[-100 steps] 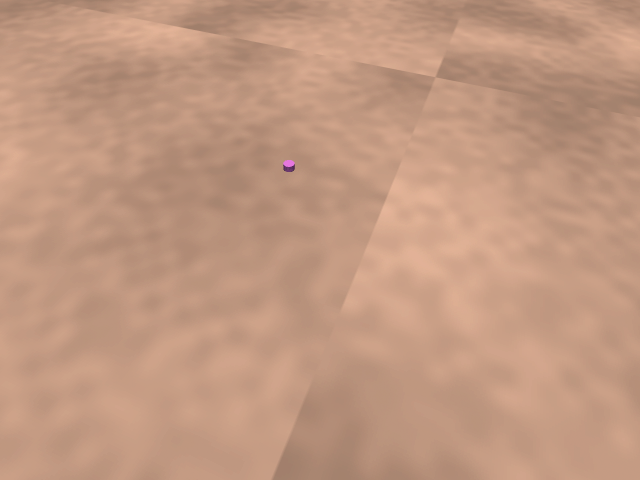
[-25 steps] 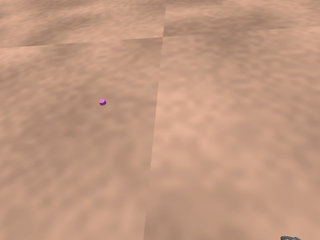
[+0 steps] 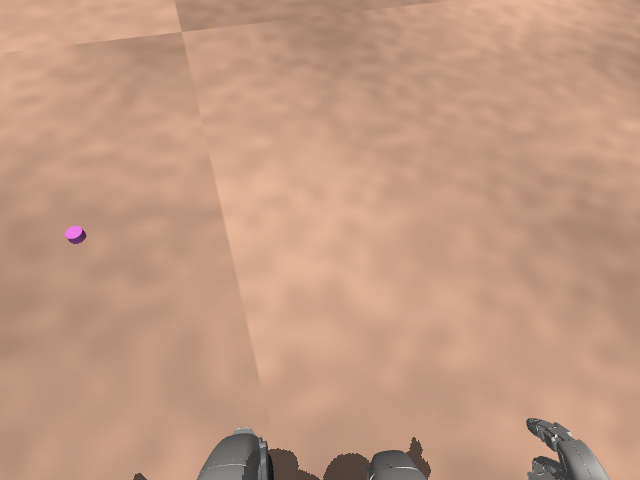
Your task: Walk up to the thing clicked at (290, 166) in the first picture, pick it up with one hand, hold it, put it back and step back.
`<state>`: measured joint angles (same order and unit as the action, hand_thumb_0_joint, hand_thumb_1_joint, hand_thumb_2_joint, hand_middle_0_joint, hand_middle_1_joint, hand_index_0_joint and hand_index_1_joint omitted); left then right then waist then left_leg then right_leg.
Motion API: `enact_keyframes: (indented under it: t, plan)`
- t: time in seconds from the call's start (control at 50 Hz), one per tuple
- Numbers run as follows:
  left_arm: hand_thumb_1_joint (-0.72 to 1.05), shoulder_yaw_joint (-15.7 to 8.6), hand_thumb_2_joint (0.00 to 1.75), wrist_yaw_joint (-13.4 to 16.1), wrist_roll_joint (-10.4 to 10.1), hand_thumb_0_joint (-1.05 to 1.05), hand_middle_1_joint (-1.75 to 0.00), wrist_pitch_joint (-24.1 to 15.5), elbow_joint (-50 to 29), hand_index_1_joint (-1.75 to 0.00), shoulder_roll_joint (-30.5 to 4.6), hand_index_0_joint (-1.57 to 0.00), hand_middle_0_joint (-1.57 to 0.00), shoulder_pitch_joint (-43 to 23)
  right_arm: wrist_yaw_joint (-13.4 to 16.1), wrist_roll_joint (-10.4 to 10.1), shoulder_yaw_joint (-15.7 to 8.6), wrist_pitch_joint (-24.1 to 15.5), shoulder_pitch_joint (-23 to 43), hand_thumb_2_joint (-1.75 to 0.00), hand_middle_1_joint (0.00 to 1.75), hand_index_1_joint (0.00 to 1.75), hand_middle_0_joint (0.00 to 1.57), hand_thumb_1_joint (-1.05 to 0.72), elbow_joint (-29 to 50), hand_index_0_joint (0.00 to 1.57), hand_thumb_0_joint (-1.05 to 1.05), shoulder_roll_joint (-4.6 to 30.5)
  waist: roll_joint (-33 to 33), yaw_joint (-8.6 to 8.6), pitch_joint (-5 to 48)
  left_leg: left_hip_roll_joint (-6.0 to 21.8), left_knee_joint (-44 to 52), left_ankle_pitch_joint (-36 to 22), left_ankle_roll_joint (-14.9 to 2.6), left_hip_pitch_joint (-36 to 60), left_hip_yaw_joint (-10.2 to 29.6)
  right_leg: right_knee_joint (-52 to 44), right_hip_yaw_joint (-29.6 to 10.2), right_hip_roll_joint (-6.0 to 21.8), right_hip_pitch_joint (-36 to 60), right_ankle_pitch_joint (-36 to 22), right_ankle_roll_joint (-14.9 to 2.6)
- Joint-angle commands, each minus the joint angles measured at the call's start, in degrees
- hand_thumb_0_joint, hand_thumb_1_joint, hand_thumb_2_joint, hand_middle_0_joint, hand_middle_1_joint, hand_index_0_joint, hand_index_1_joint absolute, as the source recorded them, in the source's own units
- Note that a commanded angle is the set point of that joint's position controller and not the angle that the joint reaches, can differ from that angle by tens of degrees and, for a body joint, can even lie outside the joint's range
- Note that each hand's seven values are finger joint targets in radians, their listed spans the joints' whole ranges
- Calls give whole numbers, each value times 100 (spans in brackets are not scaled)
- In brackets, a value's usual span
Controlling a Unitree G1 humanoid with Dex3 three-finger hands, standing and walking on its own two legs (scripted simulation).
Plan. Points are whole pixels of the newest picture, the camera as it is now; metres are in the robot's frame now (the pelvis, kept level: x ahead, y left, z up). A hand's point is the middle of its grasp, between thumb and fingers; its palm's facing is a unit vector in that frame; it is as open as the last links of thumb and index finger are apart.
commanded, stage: walk up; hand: left
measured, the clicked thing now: (75, 234) +0.95 +0.81 -0.72
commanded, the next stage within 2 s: none
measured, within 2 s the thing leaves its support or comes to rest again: neither
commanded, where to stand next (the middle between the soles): +0.54 +0.98 m, yaw -53 degrees
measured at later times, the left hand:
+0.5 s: hand out of the picture +0.34 +0.45 -0.09, palm faces -0.18 -0.78 -0.60, open 7.4 cm
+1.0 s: hand out of the picture +0.57 +0.60 -0.12, palm faces -0.46 -0.69 -0.56, open 7.4 cm
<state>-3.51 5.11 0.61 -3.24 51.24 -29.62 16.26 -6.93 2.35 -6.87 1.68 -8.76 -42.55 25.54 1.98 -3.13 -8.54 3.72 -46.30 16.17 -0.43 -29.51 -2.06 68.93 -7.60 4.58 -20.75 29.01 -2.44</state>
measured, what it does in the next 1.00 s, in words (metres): steps to the left, turning right: right foot, then left foot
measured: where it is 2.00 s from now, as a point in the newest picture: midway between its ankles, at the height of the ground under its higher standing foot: (25, 351)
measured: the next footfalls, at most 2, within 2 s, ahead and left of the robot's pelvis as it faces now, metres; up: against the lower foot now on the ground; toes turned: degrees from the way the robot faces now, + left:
right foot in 0.30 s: +0.27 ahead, -0.02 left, +0.00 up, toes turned -20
left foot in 0.66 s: +0.41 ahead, +0.43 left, +0.00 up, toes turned -17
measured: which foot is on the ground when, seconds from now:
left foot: down 0.00-0.30, up 0.32-0.64, down 0.66-1.00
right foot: up 0.00-0.28, down 0.30-0.68, up 0.70-0.98, down 1.00-1.00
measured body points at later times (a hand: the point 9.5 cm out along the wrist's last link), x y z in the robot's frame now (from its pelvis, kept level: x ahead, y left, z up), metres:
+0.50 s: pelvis +0.21 +0.16 +0.01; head +0.23 +0.11 +0.46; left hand +0.35 +0.49 -0.05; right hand +0.26 -0.17 -0.11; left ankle +0.26 +0.33 -0.61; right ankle +0.23 +0.00 -0.70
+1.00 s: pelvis +0.36 +0.38 +0.00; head +0.40 +0.31 +0.44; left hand +0.60 +0.64 -0.08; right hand +0.28 +0.05 -0.12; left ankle +0.37 +0.44 -0.70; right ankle +0.41 +0.28 -0.71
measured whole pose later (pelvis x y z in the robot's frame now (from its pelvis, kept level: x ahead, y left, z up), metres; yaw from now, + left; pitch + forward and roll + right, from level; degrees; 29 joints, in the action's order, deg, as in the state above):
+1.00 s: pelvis +0.36 +0.38 +0.00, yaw -26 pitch +1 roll +0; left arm -2.4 5.7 -0.1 -4.6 45.4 -24.4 18.7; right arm -3.0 4.9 -6.2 5.0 -15.8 -36.1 25.1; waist 4.7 -5.8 -7.4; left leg 0.4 -51.0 26.8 -4.2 -23.0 -9.2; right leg 42.8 7.6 -1.0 -29.5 14.2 -3.9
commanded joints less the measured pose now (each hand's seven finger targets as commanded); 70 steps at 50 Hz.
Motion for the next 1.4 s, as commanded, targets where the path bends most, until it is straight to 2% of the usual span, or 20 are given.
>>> enact_keyframes:
  t: [0.0, 0.08, 0.2, 0.26, 0.3, 0.34, 0.46, 0.62, 0.66, 0.68, 0.72, 0.78, 0.88, 0.96, 0.98, 1.02, 1.2, 1.3, 1.34, 1.38]
  plan:
    - [90, -395, 90, -17, -246, 0, -30, -44, -93, -30, -1346, -20, -20, 867, 223, -5, -460, -131, 162, -90, 30, 30, 20, -90, 697, 20, 0, 1407, 1244, -56, 930, 859, 3099, 1315, 216, 1678, 1587, 172, 330, 167, -1561, -1155, -127]
    - [90, -299, 90, -53, -169, 0, -30, 8, -13, -30, -1116, -20, -20, 898, 252, 76, -303, -219, -256, -90, 30, 30, 20, -90, 726, 20, 0, 944, 540, -73, 1272, 823, 2522, -873, -528, 2388, 735, -711, 786, 111, -1426, -1191, 145]
    - [90, -296, 90, -32, -151, 0, -30, -14, -384, -30, -928, -20, -20, 266, 253, 201, -269, -119, -347, -90, 30, 30, 20, -90, 993, 20, 0, 909, 543, -212, 673, 754, 2383, -1826, -269, 1643, 15, -2535, 1555, 8, -634, -1744, 54]
    - [90, -542, 90, 87, -133, 0, -30, 2, 142, -30, -1126, -20, -20, 2228, 305, 152, -288, -110, 430, -90, 30, 30, 20, -90, 1388, 20, 0, 930, 62, 956, 1255, 161, 1, -3900, 466, 81, -798, -3695, 1972, -344, 2383, -2508, -230]
    - [90, -732, 90, 267, -83, 0, -30, 50, -1, -30, -1576, -20, -20, 2275, 338, 96, -212, -40, -393, -90, 30, 30, 20, -90, 1265, 20, 0, 626, -1299, 1011, 1755, -343, -3119, 1890, 761, -2073, 23, -4362, -1899, 1995, 3594, -1745, -1585]
    - [90, -667, 90, 415, -163, 0, -30, -37, -700, -30, -1853, -20, -20, 801, 389, 143, -476, 170, -662, -90, 30, 30, 20, -90, 1249, 20, 0, 1383, -501, 418, 1260, 14, -4744, 1983, 871, -2187, 1448, -5444, -3770, 3020, 1898, 518, -2379]
    - [90, -660, 90, 297, 137, 0, -30, -233, -821, -30, -1492, -20, -20, 16, 94, 130, -295, 281, -635, -90, 30, 30, 20, -90, 890, 20, 0, 1017, -463, -123, 816, 352, -2620, 133, 130, -444, 1025, -4509, 89, 825, -438, -1032, -757]
    - [90, -806, 90, 123, 264, 0, -30, -200, -991, -30, -1914, -20, -20, 103, 7, 175, -467, 233, -519, -90, 30, 30, 20, -90, 964, 20, 0, 1056, -1430, -147, 969, 111, -92, 754, -65, 901, 101, -3634, 40, 800, -1164, -1058, -729]
    - [90, -537, 90, 172, 230, 0, -30, -135, -1037, -30, -1023, -20, -20, 29, 159, 348, -659, 84, -1723, -90, 30, 30, 20, -90, 619, 20, 0, 1388, 563, -963, 1326, 47, 1710, 918, -60, 2341, 639, -785, 849, -136, -2150, -1107, -179]
    - [90, -325, 90, 236, 167, 0, -30, -87, -1114, -30, -352, -20, -20, 177, 257, 399, -707, -12, -1668, -90, 30, 30, 20, -90, 721, 20, 0, 1916, 2393, -804, 1047, 1306, 2345, -300, 26, 2216, 2532, 703, 1007, -1170, -3314, 1122, 24]
    - [90, -278, 90, 443, 80, 0, -30, -123, -895, -30, -823, -20, -20, 458, 399, 169, -729, -38, -643, -90, 30, 30, 20, -90, 937, 20, 0, 2242, 2347, -281, 1251, 1919, 2554, -455, -1154, 1876, 3795, 1009, 292, -404, -3130, 622, -218]
    - [90, -452, 90, 266, -173, 0, -30, -121, -399, -30, -1078, -20, -20, 850, 472, 261, -421, -37, -234, -90, 30, 30, 20, -90, 1113, 20, 0, 1173, 1257, -65, 1170, 951, 1030, -3213, -1059, 2270, 1322, 427, 511, -329, -2748, -200, 7]
    - [90, -346, 90, 180, -182, 0, -30, -58, -564, -30, -732, -20, -20, 960, 478, 285, -295, 59, -314, -90, 30, 30, 20, -90, 1319, 20, 0, 986, 1220, -123, 1190, 1064, 998, -3643, -1175, 2046, 880, -1491, 1311, -237, -1491, -701, 100]
    - [90, -647, 90, 317, -8, 0, -30, -115, -225, -30, -1218, -20, -20, 2504, 398, 104, -125, 147, 143, -90, 30, 30, 20, -90, 1584, 20, 0, 669, -364, 964, 1525, 0, -1543, -1231, -225, -816, 12, -3960, 263, 40, 2429, -2861, -302]
    - [90, -742, 90, 374, 95, 0, -30, -119, -447, -30, -1524, -20, -20, 2401, 411, 61, -34, 164, -423, -90, 30, 30, 20, -90, 1533, 20, 0, 509, -1183, 709, 1908, -215, -2391, 1720, 9, -1981, 334, -3842, -1767, 1480, 3304, -3352, -789]
    - [90, -670, 90, 399, 37, 0, -30, -60, -995, -30, -1500, -20, -20, 1232, 518, 103, -265, 368, -932, -90, 30, 30, 20, -90, 1331, 20, 0, 1130, -161, 237, 1605, -86, -3763, 1753, 251, -1676, 1099, -4516, -2877, 2409, 1776, -1667, -1694]
    - [90, -759, 90, 162, 202, 0, -30, -82, -1161, -30, -1544, -20, -20, 258, 227, 177, -262, 453, -790, -90, 30, 30, 20, -90, 974, 20, 0, 1101, -1175, 103, 651, 67, -2714, 602, 40, -399, 495, -4319, -566, 518, -1115, 506, -747]
    - [90, -858, 90, 138, 281, 0, -30, -28, -1123, -30, -1851, -20, -20, 295, 213, 141, -286, 433, -665, -90, 30, 30, 20, -90, 1047, 20, 0, 1157, -1586, 316, 840, 86, -1295, 1588, -107, 198, 240, -4124, -1013, 804, -1168, 170, -823]
    - [90, -782, 90, 124, 234, 0, -30, 10, -1178, -30, -1737, -20, -20, -37, 246, 122, -358, 359, -1438, -90, 30, 30, 20, -90, 798, 20, 0, 1171, -1385, -112, 1224, -62, 56, 1364, -277, 1271, 102, -3532, -756, 665, -1461, -305, -575]
    - [90, -459, 90, 199, 138, 0, -30, 90, -1129, -30, -653, -20, -20, -42, 373, 333, -516, 261, -2108, -90, 30, 30, 20, -90, 643, 20, 0, 1627, 1396, -647, 819, 597, 2084, 1931, -335, 1503, 1712, -429, 595, -1027, -2958, 569, -54]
